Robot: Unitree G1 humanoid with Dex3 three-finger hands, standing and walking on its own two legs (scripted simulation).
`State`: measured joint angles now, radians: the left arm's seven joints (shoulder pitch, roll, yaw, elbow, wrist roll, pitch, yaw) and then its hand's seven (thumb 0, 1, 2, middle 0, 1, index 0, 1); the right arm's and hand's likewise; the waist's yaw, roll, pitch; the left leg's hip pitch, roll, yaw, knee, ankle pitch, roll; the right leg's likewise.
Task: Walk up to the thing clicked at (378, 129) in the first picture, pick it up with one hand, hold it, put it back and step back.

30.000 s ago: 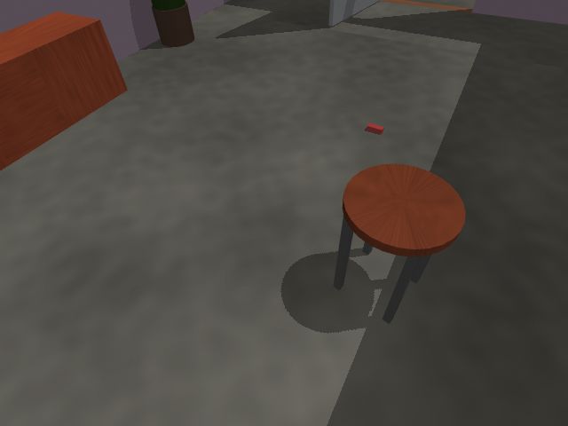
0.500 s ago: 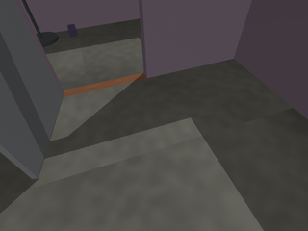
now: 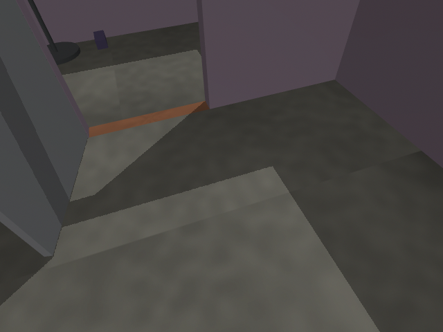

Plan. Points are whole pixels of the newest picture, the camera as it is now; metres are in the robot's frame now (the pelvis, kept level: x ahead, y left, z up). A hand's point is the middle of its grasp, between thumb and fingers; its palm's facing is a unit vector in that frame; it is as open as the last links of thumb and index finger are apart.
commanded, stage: stand
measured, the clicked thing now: out of the picture -0.42 -0.43 -0.77
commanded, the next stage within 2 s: walk up in 0.36 s
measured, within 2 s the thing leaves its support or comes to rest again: neither
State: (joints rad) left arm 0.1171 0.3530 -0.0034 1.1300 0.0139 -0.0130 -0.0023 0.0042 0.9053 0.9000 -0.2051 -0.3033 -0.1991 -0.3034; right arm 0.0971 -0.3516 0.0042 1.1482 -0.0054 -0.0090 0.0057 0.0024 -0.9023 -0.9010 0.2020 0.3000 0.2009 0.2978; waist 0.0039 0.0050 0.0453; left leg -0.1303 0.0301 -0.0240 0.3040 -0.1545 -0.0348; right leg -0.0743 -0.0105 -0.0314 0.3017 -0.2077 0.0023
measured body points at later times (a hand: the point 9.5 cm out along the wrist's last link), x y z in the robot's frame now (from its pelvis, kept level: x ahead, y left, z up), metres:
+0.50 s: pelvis +0.02 +0.01 -0.01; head +0.03 +0.00 +0.44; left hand +0.08 +0.32 -0.13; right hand +0.10 -0.31 -0.13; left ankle +0.01 +0.14 -0.73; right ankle -0.03 -0.12 -0.75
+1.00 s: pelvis +0.20 +0.05 -0.01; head +0.21 +0.04 +0.44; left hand +0.27 +0.37 -0.12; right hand +0.24 -0.28 -0.13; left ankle +0.14 +0.17 -0.75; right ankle +0.33 -0.10 -0.72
